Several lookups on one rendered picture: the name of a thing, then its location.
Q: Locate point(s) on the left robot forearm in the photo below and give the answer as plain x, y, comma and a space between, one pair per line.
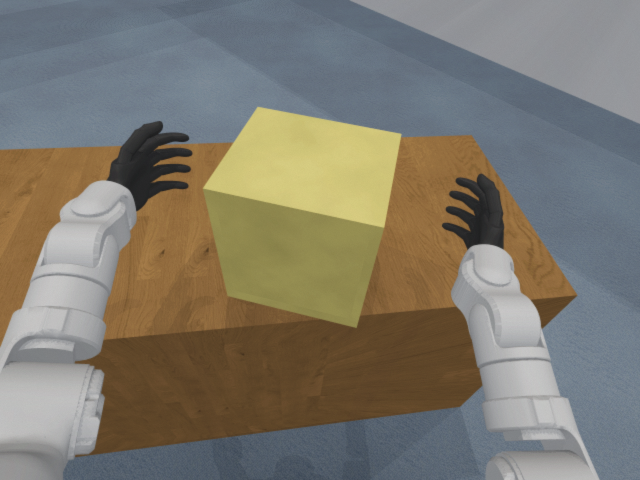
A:
61, 319

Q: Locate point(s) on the right robot upper arm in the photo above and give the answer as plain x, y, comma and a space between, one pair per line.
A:
538, 465

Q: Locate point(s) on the right robot forearm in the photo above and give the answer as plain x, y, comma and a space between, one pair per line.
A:
521, 393

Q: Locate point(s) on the pedestal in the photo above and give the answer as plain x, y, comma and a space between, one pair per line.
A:
184, 362

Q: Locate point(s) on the left robot hand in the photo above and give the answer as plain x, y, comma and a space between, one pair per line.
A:
134, 168

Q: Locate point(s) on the right robot hand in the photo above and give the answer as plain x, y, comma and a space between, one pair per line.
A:
486, 226

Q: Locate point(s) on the carton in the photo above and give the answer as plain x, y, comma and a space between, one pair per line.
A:
298, 207

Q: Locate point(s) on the left robot upper arm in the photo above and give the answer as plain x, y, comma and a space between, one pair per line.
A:
49, 412

